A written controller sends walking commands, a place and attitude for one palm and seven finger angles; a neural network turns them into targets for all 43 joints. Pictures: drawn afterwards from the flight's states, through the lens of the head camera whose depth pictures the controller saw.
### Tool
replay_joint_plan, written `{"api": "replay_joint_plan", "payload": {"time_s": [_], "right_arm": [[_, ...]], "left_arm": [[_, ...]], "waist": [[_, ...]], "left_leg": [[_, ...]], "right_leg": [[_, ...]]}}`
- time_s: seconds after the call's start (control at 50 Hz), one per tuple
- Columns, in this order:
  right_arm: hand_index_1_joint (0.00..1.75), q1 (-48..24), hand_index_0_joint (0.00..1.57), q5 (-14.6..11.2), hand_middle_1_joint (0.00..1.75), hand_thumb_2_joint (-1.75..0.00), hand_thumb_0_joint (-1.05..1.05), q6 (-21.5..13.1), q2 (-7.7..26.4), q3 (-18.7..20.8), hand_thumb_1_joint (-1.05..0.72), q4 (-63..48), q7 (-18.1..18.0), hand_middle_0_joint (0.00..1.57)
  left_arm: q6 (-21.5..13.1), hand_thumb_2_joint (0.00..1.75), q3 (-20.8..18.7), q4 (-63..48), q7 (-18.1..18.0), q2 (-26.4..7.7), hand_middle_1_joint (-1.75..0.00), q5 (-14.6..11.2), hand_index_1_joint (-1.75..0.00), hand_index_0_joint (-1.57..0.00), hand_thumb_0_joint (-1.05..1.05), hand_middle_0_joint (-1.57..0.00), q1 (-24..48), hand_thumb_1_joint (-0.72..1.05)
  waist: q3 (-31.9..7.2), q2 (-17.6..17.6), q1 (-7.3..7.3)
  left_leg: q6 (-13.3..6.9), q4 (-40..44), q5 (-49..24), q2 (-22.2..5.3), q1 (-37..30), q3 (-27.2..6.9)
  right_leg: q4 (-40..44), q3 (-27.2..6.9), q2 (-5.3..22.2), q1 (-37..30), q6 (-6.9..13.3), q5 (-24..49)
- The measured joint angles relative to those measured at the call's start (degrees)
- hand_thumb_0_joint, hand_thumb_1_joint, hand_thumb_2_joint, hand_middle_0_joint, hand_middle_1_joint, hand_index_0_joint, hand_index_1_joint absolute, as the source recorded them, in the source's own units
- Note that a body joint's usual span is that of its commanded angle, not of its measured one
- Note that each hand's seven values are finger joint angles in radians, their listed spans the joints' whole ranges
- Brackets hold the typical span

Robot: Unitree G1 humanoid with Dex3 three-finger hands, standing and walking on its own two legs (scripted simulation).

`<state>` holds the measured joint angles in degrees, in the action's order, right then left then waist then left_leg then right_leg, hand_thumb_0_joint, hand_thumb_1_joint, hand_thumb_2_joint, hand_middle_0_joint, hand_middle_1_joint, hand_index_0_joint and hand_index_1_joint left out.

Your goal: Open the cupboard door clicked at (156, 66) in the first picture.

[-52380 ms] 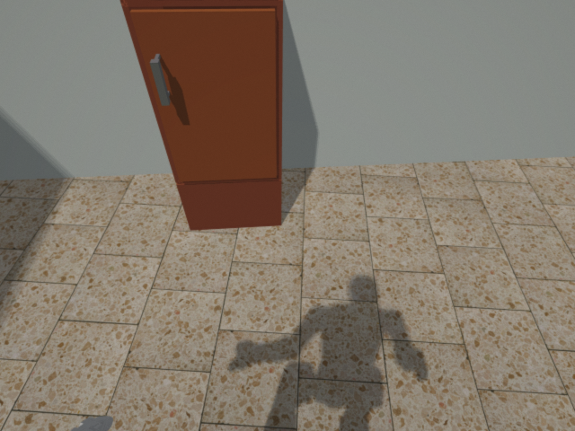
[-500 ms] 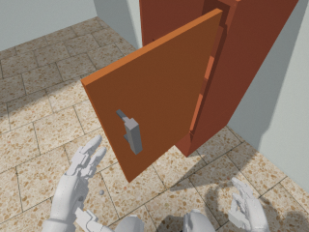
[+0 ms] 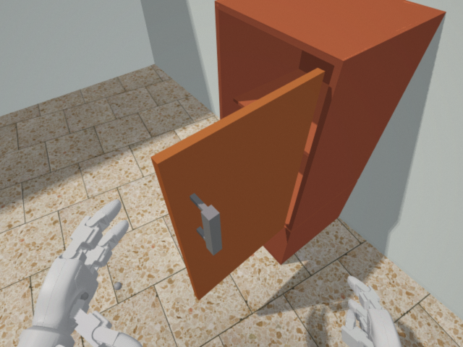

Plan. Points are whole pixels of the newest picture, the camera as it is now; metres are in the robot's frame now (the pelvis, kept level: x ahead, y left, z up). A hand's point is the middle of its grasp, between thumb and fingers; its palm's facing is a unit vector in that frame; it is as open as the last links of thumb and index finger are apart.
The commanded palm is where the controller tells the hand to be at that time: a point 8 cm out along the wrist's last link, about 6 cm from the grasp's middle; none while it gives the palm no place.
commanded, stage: draw the hand back to the body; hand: left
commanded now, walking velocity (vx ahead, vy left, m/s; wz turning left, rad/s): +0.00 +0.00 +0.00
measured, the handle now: (205, 224) +0.33 +0.08 +0.03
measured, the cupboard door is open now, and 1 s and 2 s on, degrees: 93 93 93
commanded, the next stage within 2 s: step back with the hand held close in 1.06 s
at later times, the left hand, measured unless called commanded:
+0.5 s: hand (39, 235) +0.21 +0.25 +0.18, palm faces +0.36 -0.84 -0.42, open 11.3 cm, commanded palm +0.16 +0.29 +0.20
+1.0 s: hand (22, 218) +0.21 +0.26 +0.21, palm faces +0.42 -0.80 -0.42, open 7.5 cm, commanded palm +0.16 +0.30 +0.23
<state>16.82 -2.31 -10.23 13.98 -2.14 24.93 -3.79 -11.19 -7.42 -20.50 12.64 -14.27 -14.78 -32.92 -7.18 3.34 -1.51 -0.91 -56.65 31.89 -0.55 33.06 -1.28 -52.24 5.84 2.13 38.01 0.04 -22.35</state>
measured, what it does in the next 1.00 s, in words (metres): rises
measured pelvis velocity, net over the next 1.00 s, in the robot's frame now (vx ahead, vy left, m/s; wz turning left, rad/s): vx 0.02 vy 0.00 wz -0.03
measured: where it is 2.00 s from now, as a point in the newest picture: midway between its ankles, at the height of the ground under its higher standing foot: outside the picture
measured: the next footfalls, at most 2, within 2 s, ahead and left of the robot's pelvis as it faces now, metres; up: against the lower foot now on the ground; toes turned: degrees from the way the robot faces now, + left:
none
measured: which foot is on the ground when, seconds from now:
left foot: down 0.00-1.00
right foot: down 0.00-1.00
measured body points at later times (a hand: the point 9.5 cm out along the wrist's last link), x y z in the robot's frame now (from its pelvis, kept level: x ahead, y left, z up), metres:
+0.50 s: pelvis +0.02 +0.01 +0.05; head +0.01 +0.00 +0.50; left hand +0.19 +0.29 +0.20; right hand +0.20 -0.20 -0.03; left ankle -0.03 +0.10 -0.68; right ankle +0.04 -0.13 -0.68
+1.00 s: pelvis +0.02 +0.00 +0.06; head +0.01 -0.02 +0.51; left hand +0.19 +0.30 +0.23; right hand +0.20 -0.22 -0.03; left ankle -0.03 +0.10 -0.68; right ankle +0.04 -0.13 -0.68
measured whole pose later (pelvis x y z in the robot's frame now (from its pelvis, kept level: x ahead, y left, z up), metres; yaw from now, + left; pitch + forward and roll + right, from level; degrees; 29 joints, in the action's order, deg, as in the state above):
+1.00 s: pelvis +0.02 +0.00 +0.06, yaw -2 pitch -4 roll -1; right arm 12.0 0.6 -8.0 13.0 -1.2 37.1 -4.0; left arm -5.3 -18.7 -22.4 -5.8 -19.0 -1.8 -26.6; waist 1.6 4.1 -4.5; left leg -1.0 -23.2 18.1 -0.4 0.8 1.3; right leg -22.1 3.7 0.9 7.6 -0.4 -10.2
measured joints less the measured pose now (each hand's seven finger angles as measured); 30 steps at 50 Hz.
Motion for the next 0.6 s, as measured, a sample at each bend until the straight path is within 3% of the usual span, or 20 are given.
{"api": "replay_joint_plan", "payload": {"time_s": [0.08,0.18,0.32,0.6], "right_arm": [[0.30,-0.28,0.20,1.00,0.30,-0.90,0.01,0.44,-0.82,0.02,-0.90,1.39,-1.25,0.20],[0.30,-0.55,0.20,1.54,0.30,-0.90,0.01,0.83,-1.30,-0.43,-0.91,2.98,-1.82,0.20],[0.30,-1.34,0.20,2.10,0.30,-0.90,0.01,0.44,-1.56,-1.23,-0.90,6.44,-1.88,0.20],[0.30,-4.01,0.20,2.79,0.30,-0.90,0.01,0.32,-1.21,-0.39,-0.90,10.29,-0.52,0.20]], "left_arm": [[4.97,0.35,0.52,-3.31,-9.37,-2.87,-0.30,8.29,-0.30,-0.15,-0.01,-0.16,-1.08,-0.40],[8.35,0.41,0.77,-5.01,-16.63,-2.98,-0.30,12.67,-0.30,-0.16,-0.01,-0.16,-2.65,-0.26],[8.63,0.51,-1.30,-3.67,-19.26,-3.23,-0.30,14.05,-0.30,-0.17,0.00,-0.17,-0.38,-0.03],[6.60,0.71,-8.79,-3.21,-19.12,-5.06,-0.30,13.57,-0.30,-0.19,0.01,-0.19,4.67,0.45]], "waist": [[0.26,-0.37,-0.82],[1.65,0.30,-1.10],[4.25,0.50,-1.97],[7.30,0.53,-2.80]], "left_leg": [[-0.35,4.09,-1.27,0.10,-4.52,0.73],[-0.65,10.32,-3.66,0.45,-10.85,1.21],[-0.98,18.34,-6.92,1.01,-18.93,1.67],[-0.89,29.49,-11.65,1.07,-28.97,2.39]], "right_leg": [[3.51,-0.68,-0.11,-4.10,-0.35,1.09],[9.41,-1.08,-0.05,-10.33,-0.75,3.24],[16.63,-1.49,0.17,-18.11,-1.22,6.01],[26.71,-2.07,-0.26,-27.53,-1.30,10.28]]}}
